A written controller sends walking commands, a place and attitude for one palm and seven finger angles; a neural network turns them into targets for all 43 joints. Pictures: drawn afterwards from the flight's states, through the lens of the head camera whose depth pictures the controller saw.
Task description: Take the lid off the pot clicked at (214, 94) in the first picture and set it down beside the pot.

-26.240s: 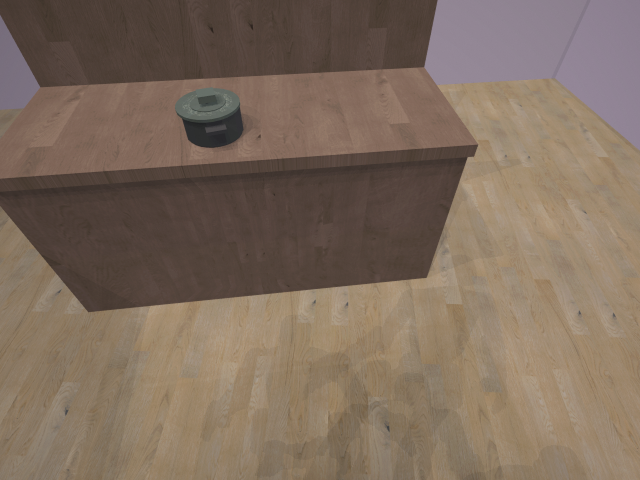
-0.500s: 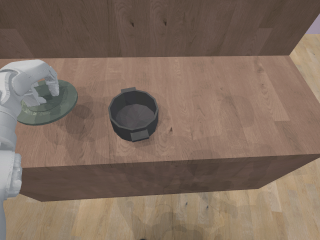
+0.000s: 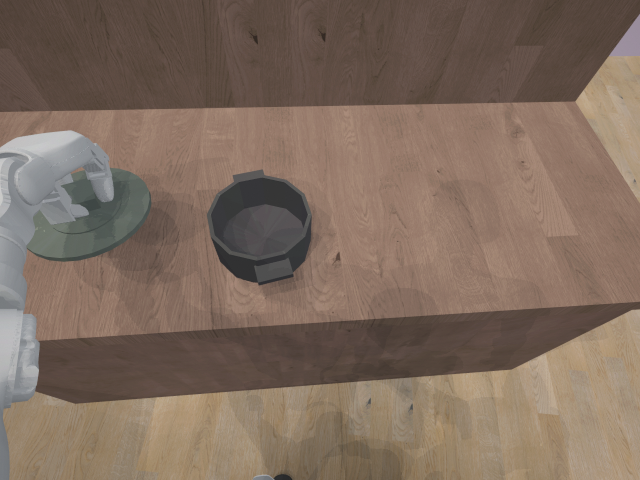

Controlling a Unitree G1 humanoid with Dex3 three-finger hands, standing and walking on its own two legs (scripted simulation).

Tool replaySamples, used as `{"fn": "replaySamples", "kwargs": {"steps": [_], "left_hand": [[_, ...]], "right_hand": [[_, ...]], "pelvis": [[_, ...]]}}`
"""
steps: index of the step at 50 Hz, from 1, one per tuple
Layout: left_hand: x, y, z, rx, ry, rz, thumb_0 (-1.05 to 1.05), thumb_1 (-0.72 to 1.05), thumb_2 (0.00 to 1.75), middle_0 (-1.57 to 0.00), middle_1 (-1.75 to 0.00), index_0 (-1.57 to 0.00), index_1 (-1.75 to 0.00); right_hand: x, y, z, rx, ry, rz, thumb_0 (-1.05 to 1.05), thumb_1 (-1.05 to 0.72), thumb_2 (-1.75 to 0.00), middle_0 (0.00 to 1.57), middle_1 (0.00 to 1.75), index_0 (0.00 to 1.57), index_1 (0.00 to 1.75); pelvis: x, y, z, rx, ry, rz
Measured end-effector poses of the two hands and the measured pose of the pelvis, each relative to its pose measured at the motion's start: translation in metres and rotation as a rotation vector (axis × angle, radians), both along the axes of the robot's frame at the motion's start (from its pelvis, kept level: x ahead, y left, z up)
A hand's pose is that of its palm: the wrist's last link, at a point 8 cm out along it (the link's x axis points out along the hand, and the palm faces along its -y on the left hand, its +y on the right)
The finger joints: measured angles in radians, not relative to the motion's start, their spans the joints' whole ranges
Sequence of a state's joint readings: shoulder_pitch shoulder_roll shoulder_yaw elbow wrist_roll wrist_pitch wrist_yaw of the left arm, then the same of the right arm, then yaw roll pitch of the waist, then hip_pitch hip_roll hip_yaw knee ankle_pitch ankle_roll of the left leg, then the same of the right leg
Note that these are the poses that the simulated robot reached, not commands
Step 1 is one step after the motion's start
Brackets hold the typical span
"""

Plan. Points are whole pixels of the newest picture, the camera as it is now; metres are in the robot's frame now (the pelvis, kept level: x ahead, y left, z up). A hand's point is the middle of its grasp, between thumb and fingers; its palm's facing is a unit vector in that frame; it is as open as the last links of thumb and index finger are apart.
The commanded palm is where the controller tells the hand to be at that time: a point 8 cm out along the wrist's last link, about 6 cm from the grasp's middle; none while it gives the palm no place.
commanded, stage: lower the lid onto the table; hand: left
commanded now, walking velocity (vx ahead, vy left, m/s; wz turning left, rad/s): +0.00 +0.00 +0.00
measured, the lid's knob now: (78, 197) +0.48 +0.31 +0.03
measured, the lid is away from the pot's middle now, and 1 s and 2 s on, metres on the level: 0.24 0.24 0.26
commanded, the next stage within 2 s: open the fingers wide in 1.48 s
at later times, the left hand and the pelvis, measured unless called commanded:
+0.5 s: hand (71, 221) +0.44 +0.31 +0.03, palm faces -0.49 -0.10 -0.87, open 6.1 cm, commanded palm +0.49 +0.31 +0.09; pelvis -0.01 +0.00 -0.01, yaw +0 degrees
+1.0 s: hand (87, 225) +0.45 +0.31 +0.00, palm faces -0.49 -0.09 -0.87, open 6.1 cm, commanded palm +0.49 +0.30 +0.06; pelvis -0.01 +0.01 -0.02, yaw -1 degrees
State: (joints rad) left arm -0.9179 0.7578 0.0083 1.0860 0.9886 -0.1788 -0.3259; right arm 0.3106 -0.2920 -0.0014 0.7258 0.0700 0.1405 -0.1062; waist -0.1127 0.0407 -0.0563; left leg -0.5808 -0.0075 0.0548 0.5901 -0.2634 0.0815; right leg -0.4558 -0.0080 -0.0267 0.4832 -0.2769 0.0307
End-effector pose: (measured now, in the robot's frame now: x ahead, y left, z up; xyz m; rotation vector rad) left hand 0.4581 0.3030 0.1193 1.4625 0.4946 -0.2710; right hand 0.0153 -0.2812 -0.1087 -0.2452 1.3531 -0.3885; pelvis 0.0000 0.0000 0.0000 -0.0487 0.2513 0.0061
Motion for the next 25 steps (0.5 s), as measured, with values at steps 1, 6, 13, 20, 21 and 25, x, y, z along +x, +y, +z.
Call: {"fn": "replaySamples", "kwargs": {"steps": [1,6,13,20,21,25], "left_hand": [[0.0,0.0,-0.001,0.006,0.0,0.0,0.01,0.28,0.85,-0.5,-0.91,-0.83,-1.09],[-0.001,0.002,-0.006,0.009,-0.002,0.005,0.01,0.28,0.84,-0.5,-0.91,-0.83,-1.09],[-0.006,0.007,-0.019,0.01,0.032,0.019,0.01,0.28,0.84,-0.5,-0.91,-0.82,-1.09],[-0.01,0.008,-0.024,0.009,0.024,-0.011,0.01,0.28,0.85,-0.5,-0.91,-0.83,-1.09],[-0.011,0.008,-0.025,0.007,0.023,-0.01,0.01,0.28,0.85,-0.5,-0.91,-0.83,-1.09],[-0.01,0.008,-0.032,0.004,0.026,-0.007,0.01,0.28,0.85,-0.5,-0.91,-0.83,-1.09]], "right_hand": [[0.0,0.0,0.0,0.0,-0.001,0.0,0.01,-0.9,-0.9,0.21,0.3,0.2,0.3],[0.0,0.0,-0.001,-0.001,-0.002,0.0,0.01,-0.9,-0.9,0.21,0.3,0.21,0.3],[-0.006,-0.002,-0.002,-0.011,0.012,-0.006,0.01,-0.9,-0.9,0.21,0.3,0.21,0.3],[-0.014,-0.003,-0.001,-0.029,0.032,-0.009,0.01,-0.9,-0.9,0.21,0.3,0.21,0.3],[-0.015,-0.003,-0.001,-0.03,0.034,-0.009,0.01,-0.9,-0.9,0.21,0.3,0.21,0.3],[-0.02,-0.002,-0.002,-0.032,0.041,-0.014,0.01,-0.9,-0.9,0.21,0.3,0.21,0.3]], "pelvis": [[0.0,0.0,0.0,0.0,0.002,0.0],[-0.001,0.0,-0.002,-0.003,0.008,-0.002],[-0.003,0.0,-0.004,-0.006,0.015,-0.003],[-0.005,0.001,-0.006,-0.01,0.02,0.001],[-0.006,0.001,-0.006,-0.011,0.021,0.001],[-0.008,0.002,-0.009,-0.013,0.027,-0.002]]}}
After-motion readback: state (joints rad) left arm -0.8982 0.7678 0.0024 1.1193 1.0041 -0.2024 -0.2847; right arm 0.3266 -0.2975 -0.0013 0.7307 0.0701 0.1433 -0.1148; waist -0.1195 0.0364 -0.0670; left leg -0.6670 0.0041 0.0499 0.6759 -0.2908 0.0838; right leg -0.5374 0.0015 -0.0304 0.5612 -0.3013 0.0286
